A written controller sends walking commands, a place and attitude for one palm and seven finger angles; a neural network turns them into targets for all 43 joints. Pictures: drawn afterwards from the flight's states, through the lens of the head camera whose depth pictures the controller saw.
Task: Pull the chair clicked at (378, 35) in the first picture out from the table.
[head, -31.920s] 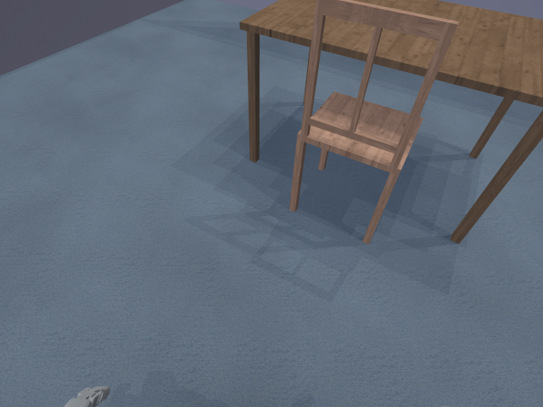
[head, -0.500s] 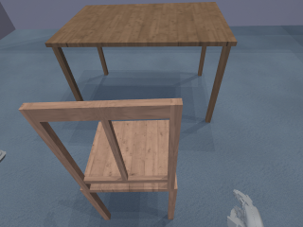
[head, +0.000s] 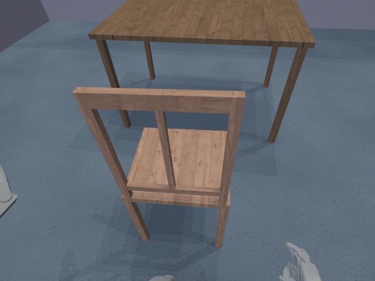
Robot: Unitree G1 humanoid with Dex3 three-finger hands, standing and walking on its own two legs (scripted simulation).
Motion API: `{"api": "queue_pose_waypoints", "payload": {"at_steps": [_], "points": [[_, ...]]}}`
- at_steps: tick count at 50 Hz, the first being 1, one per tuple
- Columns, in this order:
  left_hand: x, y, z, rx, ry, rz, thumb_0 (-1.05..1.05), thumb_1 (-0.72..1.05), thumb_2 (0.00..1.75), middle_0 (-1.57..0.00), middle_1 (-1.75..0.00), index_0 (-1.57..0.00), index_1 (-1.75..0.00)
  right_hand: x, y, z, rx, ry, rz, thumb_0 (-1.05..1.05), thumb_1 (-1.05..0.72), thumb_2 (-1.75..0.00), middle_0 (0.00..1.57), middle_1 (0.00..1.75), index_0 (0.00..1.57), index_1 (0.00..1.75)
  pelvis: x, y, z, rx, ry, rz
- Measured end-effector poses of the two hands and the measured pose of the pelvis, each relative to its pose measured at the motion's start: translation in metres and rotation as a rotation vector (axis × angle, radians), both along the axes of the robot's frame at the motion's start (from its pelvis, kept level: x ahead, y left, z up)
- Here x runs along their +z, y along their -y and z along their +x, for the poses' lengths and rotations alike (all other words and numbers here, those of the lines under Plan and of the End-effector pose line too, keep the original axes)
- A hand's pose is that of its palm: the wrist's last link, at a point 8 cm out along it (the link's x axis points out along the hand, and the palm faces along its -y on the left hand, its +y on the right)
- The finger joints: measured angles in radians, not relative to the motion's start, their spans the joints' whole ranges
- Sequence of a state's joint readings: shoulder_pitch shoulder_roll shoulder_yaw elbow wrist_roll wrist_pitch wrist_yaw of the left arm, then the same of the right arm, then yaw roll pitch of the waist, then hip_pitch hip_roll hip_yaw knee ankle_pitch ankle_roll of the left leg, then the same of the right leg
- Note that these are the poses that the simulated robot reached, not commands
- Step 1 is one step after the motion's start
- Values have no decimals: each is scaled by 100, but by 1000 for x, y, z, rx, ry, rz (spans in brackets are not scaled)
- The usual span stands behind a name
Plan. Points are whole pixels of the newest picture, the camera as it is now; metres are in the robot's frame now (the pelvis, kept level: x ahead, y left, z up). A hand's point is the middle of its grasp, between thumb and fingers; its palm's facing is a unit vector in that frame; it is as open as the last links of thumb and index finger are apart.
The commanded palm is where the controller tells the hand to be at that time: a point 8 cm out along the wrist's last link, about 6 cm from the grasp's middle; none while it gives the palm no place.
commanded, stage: stop stepping back and stand still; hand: left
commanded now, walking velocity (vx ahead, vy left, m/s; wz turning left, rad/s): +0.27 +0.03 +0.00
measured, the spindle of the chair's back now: (167, 155) +0.46 +0.13 -0.04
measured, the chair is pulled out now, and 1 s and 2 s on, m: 0.58 0.58 0.58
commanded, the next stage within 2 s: let the arm hang, fingers relaxed in 0.62 s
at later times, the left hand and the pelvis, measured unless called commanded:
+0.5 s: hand out of the picture +0.12 +0.30 +0.17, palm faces +0.53 -0.71 -0.46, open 7.4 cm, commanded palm +0.07 +0.31 +0.18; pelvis -0.06 +0.01 +0.00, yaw +2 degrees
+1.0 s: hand out of the picture +0.03 +0.18 -0.16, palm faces +0.08 -0.99 -0.15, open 7.3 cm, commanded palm none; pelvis -0.04 +0.01 -0.01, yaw +4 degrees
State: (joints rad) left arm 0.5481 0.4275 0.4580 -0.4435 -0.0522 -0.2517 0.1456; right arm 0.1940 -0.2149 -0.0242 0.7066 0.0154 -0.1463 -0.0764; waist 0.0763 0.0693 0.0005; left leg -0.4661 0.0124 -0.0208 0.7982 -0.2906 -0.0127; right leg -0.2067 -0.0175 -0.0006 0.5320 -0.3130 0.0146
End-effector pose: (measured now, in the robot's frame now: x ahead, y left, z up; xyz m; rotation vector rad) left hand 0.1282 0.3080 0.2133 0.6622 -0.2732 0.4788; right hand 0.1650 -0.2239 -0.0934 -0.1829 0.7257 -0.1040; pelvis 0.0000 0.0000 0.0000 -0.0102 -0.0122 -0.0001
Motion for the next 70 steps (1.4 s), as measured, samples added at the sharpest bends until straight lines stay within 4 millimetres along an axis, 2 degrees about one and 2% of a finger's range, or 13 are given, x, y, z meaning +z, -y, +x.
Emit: {"api": "queue_pose_waypoints", "payload": {"at_steps": [8, 14, 19, 25, 30, 37, 39, 43, 47, 50, 55, 61, 70], "points": [[-58, 1, 9, -19, -98, -230, 2, 89, 90, -20, -30, -21, -31, 29, 6, -17, -29, 82, -54, 1, -90, -89, 20, 30, 20, 30, 1, -4, -25, 6, 10, 13], [-24, 17, -16, -159, -27, -110, 2, 89, 90, -21, -30, -21, -31, 47, 7, -44, -40, 107, -82, 1, -90, -90, 20, 30, 20, 30, 4, -2, -43, 13, 22, -6], [-4, 1, -39, -80, 0, -14, 2, 89, 90, -21, -30, -22, -31, 34, 5, -64, -51, 58, -52, 1, -90, -90, 20, 30, 20, 30, 6, -3, -50, 28, 13, -15], [-27, -17, -52, 56, -38, -112, 1, 89, 90, -21, -30, -21, -31, 6, 1, -84, -25, -30, -35, 1, -90, -90, 20, 30, 20, 30, 1, -6, -57, 31, 27, -12], [-57, -11, -45, 33, -57, -245, 2, 89, 90, -20, -30, -21, -31, 5, -2, -94, -39, -51, -63, 1, -90, -89, 20, 30, 20, 30, -1, -13, -57, 24, 49, -7], [-36, -6, -29, -66, -11, -118, 2, 89, 90, -21, -30, -21, -31, 17, -11, -84, -26, 14, -44, 1, -90, -90, 20, 30, 20, 30, 0, -10, -55, 50, 34, -12], [-69, -13, -16, -63, -157, -162, 1, 89, 90, -20, -30, -21, -31, 3, -11, -80, 21, -43, -28, 1, -90, -90, 20, 30, 20, 30, -3, -12, -56, 63, 13, -17], [-191, -10, -14, 37, -625, -423, 1, 90, 90, -19, -30, -20, -30, -25, -12, -84, 45, -176, -4, 1, -90, -90, 20, 30, 20, 30, -8, -17, -53, 71, -6, -16], [-301, 36, -63, 76, -1059, -652, 1, 91, 90, -19, -30, -20, -30, -34, -13, -107, 34, -295, -7, 1, -91, -89, 20, 30, 20, 30, -9, -16, -47, 65, 1, 0], [-347, 74, -114, 101, -1278, -801, 1, 93, 90, -19, -30, -20, -30, -31, -10, -131, 16, -392, -30, 1, -91, -89, 20, 30, 20, 30, -7, -12, -43, 62, 6, 2], [-362, 72, -176, 233, -1439, -851, -2, 101, 90, -20, -30, -21, -30, -26, 3, -164, -17, -539, -73, 1, -92, -89, 20, 30, 20, 30, -1, -5, -39, 72, 3, -10], [-349, 68, -228, 349, -1584, -836, 0, 96, 90, -20, -30, -20, -30, -35, 9, -184, -45, -620, -52, 1, -91, -90, 20, 30, 20, 30, 3, -4, -34, 71, 1, -9], [-339, 78, -222, 375, -1588, -804, 1, 92, 90, -19, -30, -20, -30, -51, -3, -187, -41, -638, 38, 0, -91, -90, 20, 30, 20, 30, 4, 4, -29, 60, 0, 7]]}}
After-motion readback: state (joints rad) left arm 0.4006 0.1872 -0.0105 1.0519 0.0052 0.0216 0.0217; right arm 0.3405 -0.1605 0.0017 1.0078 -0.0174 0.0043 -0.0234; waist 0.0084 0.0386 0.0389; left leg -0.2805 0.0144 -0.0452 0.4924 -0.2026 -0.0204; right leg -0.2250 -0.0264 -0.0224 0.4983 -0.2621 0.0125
